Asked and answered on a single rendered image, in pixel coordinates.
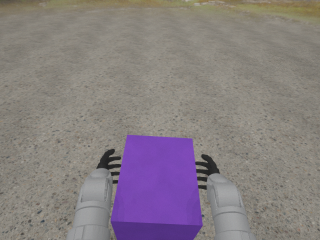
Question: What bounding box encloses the carton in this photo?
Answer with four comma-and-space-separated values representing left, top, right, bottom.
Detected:
110, 134, 203, 240

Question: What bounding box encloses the left robot hand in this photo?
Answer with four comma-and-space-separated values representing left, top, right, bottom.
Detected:
96, 149, 121, 184

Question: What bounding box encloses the robot left forearm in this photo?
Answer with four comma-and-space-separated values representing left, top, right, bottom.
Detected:
66, 168, 113, 240

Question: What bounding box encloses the robot right forearm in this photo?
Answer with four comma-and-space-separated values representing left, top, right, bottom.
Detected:
206, 173, 257, 240

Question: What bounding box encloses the right robot hand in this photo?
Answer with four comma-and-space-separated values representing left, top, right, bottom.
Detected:
195, 154, 220, 190

